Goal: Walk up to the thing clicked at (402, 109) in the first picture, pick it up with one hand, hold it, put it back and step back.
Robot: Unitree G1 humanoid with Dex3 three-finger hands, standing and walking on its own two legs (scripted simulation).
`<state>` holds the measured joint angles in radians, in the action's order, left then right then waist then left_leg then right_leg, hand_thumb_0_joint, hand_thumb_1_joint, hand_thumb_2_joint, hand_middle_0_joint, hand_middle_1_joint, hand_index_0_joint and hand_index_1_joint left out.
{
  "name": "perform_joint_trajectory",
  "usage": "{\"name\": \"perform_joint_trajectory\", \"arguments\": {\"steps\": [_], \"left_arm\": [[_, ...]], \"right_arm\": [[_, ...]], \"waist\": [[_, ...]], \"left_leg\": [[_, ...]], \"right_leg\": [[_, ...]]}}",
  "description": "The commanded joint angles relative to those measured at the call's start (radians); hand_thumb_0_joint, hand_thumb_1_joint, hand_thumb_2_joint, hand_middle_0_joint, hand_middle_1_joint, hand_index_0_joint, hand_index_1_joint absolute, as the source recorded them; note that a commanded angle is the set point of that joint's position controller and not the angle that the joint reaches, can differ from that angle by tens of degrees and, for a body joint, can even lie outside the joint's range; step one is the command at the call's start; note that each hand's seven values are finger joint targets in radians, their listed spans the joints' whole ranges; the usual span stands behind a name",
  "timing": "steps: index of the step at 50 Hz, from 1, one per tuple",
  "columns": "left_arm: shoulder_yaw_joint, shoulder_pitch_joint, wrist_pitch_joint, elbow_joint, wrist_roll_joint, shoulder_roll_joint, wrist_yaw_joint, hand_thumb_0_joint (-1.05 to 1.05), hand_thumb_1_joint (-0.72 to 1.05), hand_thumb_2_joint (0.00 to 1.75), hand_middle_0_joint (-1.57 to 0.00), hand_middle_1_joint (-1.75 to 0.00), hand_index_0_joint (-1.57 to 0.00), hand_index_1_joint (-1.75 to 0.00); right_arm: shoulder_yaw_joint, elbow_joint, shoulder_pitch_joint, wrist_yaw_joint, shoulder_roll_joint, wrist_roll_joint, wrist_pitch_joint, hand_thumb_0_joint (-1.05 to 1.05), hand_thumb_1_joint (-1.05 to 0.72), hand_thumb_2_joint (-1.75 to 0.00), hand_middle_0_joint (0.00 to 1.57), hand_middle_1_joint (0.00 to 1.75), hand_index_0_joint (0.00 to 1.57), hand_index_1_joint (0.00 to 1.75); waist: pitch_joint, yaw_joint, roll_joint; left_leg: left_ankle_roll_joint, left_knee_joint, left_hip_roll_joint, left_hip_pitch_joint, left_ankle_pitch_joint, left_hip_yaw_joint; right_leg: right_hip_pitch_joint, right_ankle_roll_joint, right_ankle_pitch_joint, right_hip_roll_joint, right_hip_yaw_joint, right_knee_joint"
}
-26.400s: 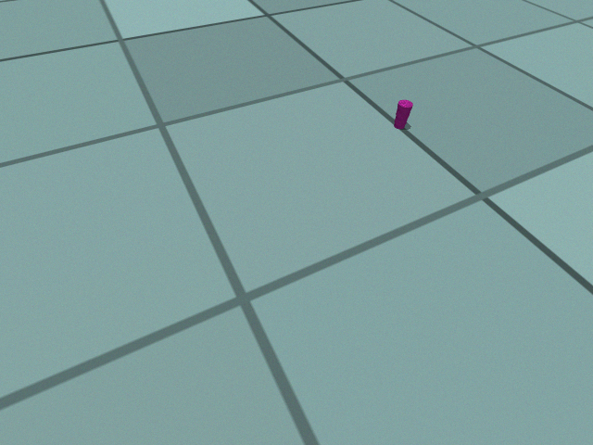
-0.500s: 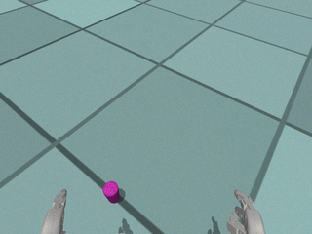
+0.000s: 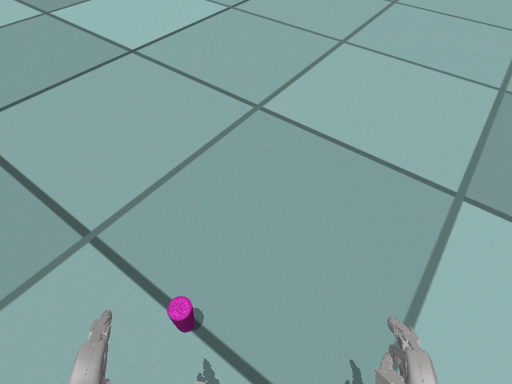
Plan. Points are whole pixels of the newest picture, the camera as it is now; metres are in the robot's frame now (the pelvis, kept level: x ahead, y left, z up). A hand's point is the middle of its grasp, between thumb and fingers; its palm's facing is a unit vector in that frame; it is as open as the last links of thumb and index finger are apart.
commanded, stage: home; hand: left
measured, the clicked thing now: (182, 316) +0.46 +0.24 -0.65
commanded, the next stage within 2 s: stand in 0.76 s
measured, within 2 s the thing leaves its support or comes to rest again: neither
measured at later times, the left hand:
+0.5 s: hand (130, 368) +0.17 +0.19 -0.05, palm faces +0.11 -0.95 -0.28, open 17.6 cm
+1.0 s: hand (130, 364) +0.18 +0.19 -0.05, palm faces +0.11 -0.95 -0.28, open 16.6 cm
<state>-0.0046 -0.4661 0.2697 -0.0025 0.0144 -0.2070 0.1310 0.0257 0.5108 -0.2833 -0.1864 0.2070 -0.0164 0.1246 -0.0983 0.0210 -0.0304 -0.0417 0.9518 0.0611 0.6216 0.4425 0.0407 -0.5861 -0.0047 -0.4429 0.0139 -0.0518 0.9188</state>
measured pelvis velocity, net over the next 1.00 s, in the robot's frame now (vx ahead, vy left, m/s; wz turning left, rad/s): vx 0.01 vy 0.01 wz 0.00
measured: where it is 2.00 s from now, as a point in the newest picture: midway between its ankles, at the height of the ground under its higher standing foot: outside the picture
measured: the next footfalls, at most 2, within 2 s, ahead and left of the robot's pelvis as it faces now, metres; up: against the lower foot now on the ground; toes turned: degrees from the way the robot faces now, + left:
none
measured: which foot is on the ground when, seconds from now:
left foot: down 0.00-1.00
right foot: down 0.00-1.00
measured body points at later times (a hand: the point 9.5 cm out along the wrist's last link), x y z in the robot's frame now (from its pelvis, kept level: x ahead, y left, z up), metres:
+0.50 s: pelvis +0.00 +0.00 +0.00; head +0.02 +0.01 +0.45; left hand +0.16 +0.24 -0.03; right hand +0.16 -0.23 -0.07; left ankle +0.02 +0.14 -0.69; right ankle +0.02 -0.12 -0.69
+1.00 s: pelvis +0.01 +0.01 +0.00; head +0.03 +0.01 +0.45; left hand +0.17 +0.24 -0.03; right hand +0.17 -0.23 -0.07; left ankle +0.02 +0.14 -0.69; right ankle +0.02 -0.12 -0.69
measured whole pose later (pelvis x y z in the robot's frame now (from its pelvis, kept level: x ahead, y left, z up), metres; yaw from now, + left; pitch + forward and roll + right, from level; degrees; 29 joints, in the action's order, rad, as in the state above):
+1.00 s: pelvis +0.01 +0.01 +0.00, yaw +0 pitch +7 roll -2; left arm 0.00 -0.47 0.27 -0.01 0.01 -0.21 0.13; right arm 0.03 0.52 -0.28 -0.19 0.20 -0.01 0.14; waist -0.10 0.01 -0.03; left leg -0.03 0.96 0.06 0.62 0.46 0.04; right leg -0.58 -0.01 -0.45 0.02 -0.05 0.91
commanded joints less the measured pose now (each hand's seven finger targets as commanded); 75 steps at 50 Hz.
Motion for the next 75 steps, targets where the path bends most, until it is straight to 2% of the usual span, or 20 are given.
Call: {"name": "perform_joint_trajectory", "arguments": {"steps": [1, 8, 9, 17, 18, 20, 31, 34, 36, 41, 42, 46, 49, 53, 60, 61, 62, 63, 67, 75], "left_arm": [[0.050, 0.040, -0.060, -0.178, -0.009, -0.093, 0.013, 0.00, -0.60, 0.02, -0.05, -0.04, -0.05, -0.04], [0.068, 0.035, -0.068, -0.206, -0.012, -0.112, 0.013, 0.00, -0.59, 0.03, -0.05, -0.05, -0.05, -0.05], [0.045, -0.001, -0.061, -0.141, -0.011, -0.079, 0.009, 0.00, -0.58, 0.03, -0.05, -0.05, -0.05, -0.05], [0.067, 0.037, -0.066, -0.217, -0.011, -0.113, 0.012, 0.00, -0.58, 0.04, -0.05, -0.05, -0.05, -0.05], [0.039, -0.004, -0.059, -0.130, -0.012, -0.071, 0.008, 0.00, -0.58, 0.03, -0.05, -0.05, -0.05, -0.05], [0.060, 0.045, -0.068, -0.232, -0.011, -0.103, 0.012, 0.00, -0.57, 0.04, -0.05, -0.05, -0.05, -0.05], [0.060, 0.026, -0.065, -0.191, -0.012, -0.102, 0.012, 0.00, -0.58, 0.04, -0.05, -0.05, -0.05, -0.05], [0.033, -0.010, -0.058, -0.132, -0.011, -0.063, 0.007, 0.00, -0.57, 0.04, -0.05, -0.05, -0.05, -0.05], [0.065, 0.052, -0.069, -0.224, -0.012, -0.111, 0.011, 0.00, -0.56, 0.05, -0.05, -0.05, -0.05, -0.05], [0.042, 0.013, -0.061, -0.159, -0.009, -0.076, 0.007, 0.00, -0.56, 0.05, -0.05, -0.05, -0.05, -0.05], [0.071, 0.055, -0.068, -0.245, -0.011, -0.117, 0.012, 0.00, -0.57, 0.04, -0.05, -0.05, -0.05, -0.05], [0.040, 0.012, -0.058, -0.179, -0.010, -0.078, 0.009, 0.00, -0.30, 0.30, -0.20, -0.29, -0.20, -0.29], [0.076, 0.052, -0.065, -0.244, -0.012, -0.123, 0.015, 0.00, -0.06, 0.54, -0.20, -0.30, -0.20, -0.30], [0.046, 0.021, -0.058, -0.185, -0.010, -0.087, 0.008, 0.00, 0.26, 0.86, -0.20, -0.30, -0.20, -0.30], [0.072, 0.047, -0.061, -0.237, -0.011, -0.125, 0.014, 0.00, 0.82, 0.90, -0.20, -0.30, -0.20, -0.30], [0.042, 0.006, -0.054, -0.158, -0.012, -0.080, 0.009, 0.00, 0.90, 0.90, -0.20, -0.30, -0.20, -0.30], [0.096, 0.211, -0.174, 0.193, -0.107, -0.221, -0.035, 0.00, 0.90, 0.90, -0.20, -0.30, -0.20, -0.30], [0.103, 0.171, -0.219, 0.269, -0.120, -0.242, -0.060, 0.00, 0.90, 0.90, -0.20, -0.30, -0.20, -0.30], [0.083, 0.224, -0.287, 0.429, -0.076, -0.253, -0.101, 0.00, 0.90, 0.90, -0.20, -0.30, -0.20, -0.30], [0.072, 0.266, -0.306, 0.715, -0.060, -0.262, -0.096, 0.00, 0.90, 0.90, -0.20, -0.30, -0.20, -0.30]], "right_arm": [[-0.045, -0.155, 0.085, -0.007, 0.108, 0.007, 0.064, 0.00, -0.90, -0.90, 0.20, 0.30, 0.20, 0.30], [-0.048, -0.155, 0.075, -0.012, 0.106, 0.011, 0.068, 0.00, -0.90, -0.90, 0.20, 0.30, 0.20, 0.30], [-0.043, -0.150, 0.080, -0.010, 0.103, 0.009, 0.069, 0.00, -0.90, -0.90, 0.20, 0.30, 0.20, 0.30], [-0.045, -0.151, 0.077, -0.013, 0.106, 0.011, 0.070, 0.00, -0.90, -0.90, 0.20, 0.30, 0.20, 0.30], [-0.040, -0.148, 0.084, -0.012, 0.102, 0.010, 0.072, 0.00, -0.90, -0.90, 0.20, 0.30, 0.20, 0.30], [-0.046, -0.148, 0.072, -0.014, 0.106, 0.012, 0.071, 0.00, -0.90, -0.90, 0.20, 0.30, 0.20, 0.30], [-0.048, -0.149, 0.072, -0.009, 0.108, 0.012, 0.069, 0.00, -0.90, -0.90, 0.20, 0.30, 0.20, 0.30], [-0.044, -0.148, 0.079, -0.006, 0.107, 0.013, 0.069, 0.00, -0.90, -0.90, 0.20, 0.30, 0.20, 0.30], [-0.049, -0.150, 0.079, -0.007, 0.111, 0.013, 0.066, 0.00, -0.90, -0.90, 0.20, 0.30, 0.20, 0.30], [-0.044, -0.156, 0.081, -0.009, 0.104, 0.013, 0.067, 0.00, -0.90, -0.90, 0.20, 0.30, 0.20, 0.30], [-0.048, -0.152, 0.075, -0.012, 0.105, 0.014, 0.067, 0.00, -0.90, -0.90, 0.20, 0.30, 0.20, 0.30], [-0.043, -0.146, 0.074, -0.011, 0.103, 0.013, 0.068, 0.00, -0.90, -0.90, 0.20, 0.30, 0.20, 0.30], [-0.049, -0.147, 0.074, -0.013, 0.109, 0.014, 0.066, 0.00, -0.90, -0.90, 0.20, 0.30, 0.20, 0.30], [-0.046, -0.149, 0.078, -0.009, 0.107, 0.014, 0.064, 0.00, -0.90, -0.90, 0.20, 0.30, 0.20, 0.30], [-0.049, -0.151, 0.073, -0.013, 0.109, 0.013, 0.062, 0.00, -0.90, -0.90, 0.20, 0.30, 0.20, 0.30], [-0.044, -0.150, 0.074, -0.013, 0.104, 0.014, 0.062, 0.00, -0.90, -0.90, 0.20, 0.30, 0.20, 0.30], [-0.094, 0.066, 0.133, 0.047, 0.259, 0.125, -0.010, 0.00, -0.90, -0.90, 0.20, 0.30, 0.20, 0.30], [-0.101, 0.110, 0.124, 0.085, 0.250, 0.134, -0.038, 0.00, -0.90, -0.90, 0.20, 0.30, 0.20, 0.30], [-0.105, 0.164, 0.114, 0.149, 0.236, 0.074, -0.062, 0.00, -0.90, -0.90, 0.20, 0.30, 0.20, 0.30], [-0.111, 0.291, 0.161, 0.169, 0.258, 0.067, -0.078, 0.00, -0.90, -0.90, 0.20, 0.30, 0.20, 0.30]], "waist": [[-0.042, 0.001, -0.008], [-0.116, 0.001, 0.006], [-0.070, 0.005, 0.028], [-0.099, -0.002, -0.007], [-0.063, 0.011, 0.033], [-0.124, 0.000, -0.013], [-0.088, 0.000, -0.001], [-0.070, 0.004, 0.018], [-0.116, -0.007, -0.026], [-0.082, 0.004, 0.018], [-0.131, -0.002, -0.015], [-0.093, 0.005, 0.007], [-0.118, -0.007, -0.021], [-0.088, 0.006, -0.006], [-0.114, -0.004, -0.015], [-0.098, 0.006, 0.007], [0.063, -0.025, 0.061], [0.001, -0.035, 0.120], [-0.028, -0.024, 0.066], [0.034, -0.049, -0.027]], "left_leg": [[0.043, -0.173, -0.052, -0.044, -0.041, -0.043], [0.047, -0.131, -0.058, -0.065, -0.134, -0.054], [0.046, -0.140, -0.055, -0.053, -0.120, -0.050], [0.044, -0.149, -0.054, -0.068, -0.116, -0.045], [0.046, -0.152, -0.049, -0.062, -0.111, -0.045], [0.043, -0.143, -0.051, -0.086, -0.159, -0.047], [0.041, -0.149, -0.049, -0.074, -0.158, -0.041], [0.044, -0.149, -0.049, -0.065, -0.149, -0.042], [0.040, -0.156, -0.049, -0.077, -0.152, -0.038], [0.047, -0.148, -0.053, -0.058, -0.115, -0.047], [0.044, -0.143, -0.052, -0.085, -0.153, -0.046], [0.043, -0.142, -0.049, -0.080, -0.172, -0.044], [0.042, -0.141, -0.051, -0.083, -0.184, -0.045], [0.043, -0.143, -0.049, -0.073, -0.170, -0.044], [0.042, -0.140, -0.049, -0.085, -0.197, -0.046], [0.044, -0.139, -0.051, -0.077, -0.180, -0.048], [0.071, -0.193, -0.018, -0.109, -0.284, 0.014], [0.094, -0.177, -0.015, -0.152, -0.261, -0.010], [0.098, -0.232, -0.027, -0.233, -0.240, 0.007], [0.094, -0.417, 0.020, -0.283, -0.273, 0.074]], "right_leg": [[0.009, 0.007, 0.047, -0.031, -0.014, -0.185], [0.050, -0.002, 0.144, -0.023, 0.000, -0.179], [0.031, -0.001, 0.127, -0.028, -0.007, -0.177], [0.041, 0.003, 0.118, -0.028, -0.008, -0.176], [0.026, 0.002, 0.113, -0.030, -0.011, -0.174], [0.051, 0.005, 0.161, -0.028, -0.006, -0.165], [0.046, 0.005, 0.154, -0.031, -0.015, -0.166], [0.039, 0.004, 0.150, -0.032, -0.015, -0.166], [0.052, 0.009, 0.147, -0.031, -0.014, -0.158], [0.038, 0.001, 0.122, -0.028, -0.010, -0.180], [0.060, 0.004, 0.157, -0.027, -0.008, -0.170], [0.051, 0.004, 0.173, -0.028, -0.013, -0.164], [0.062, 0.006, 0.184, -0.026, -0.012, -0.163], [0.042, 0.005, 0.172, -0.029, -0.015, -0.164], [0.059, 0.005, 0.196, -0.027, -0.013, -0.162], [0.053, 0.003, 0.185, -0.027, -0.010, -0.164], [0.159, 0.055, 0.202, 0.057, 0.076, -0.201], [0.178, 0.086, 0.223, 0.083, 0.122, -0.220], [0.220, 0.081, 0.260, 0.093, 0.148, -0.250], [0.321, 0.037, 0.254, 0.070, 0.075, -0.327]]}}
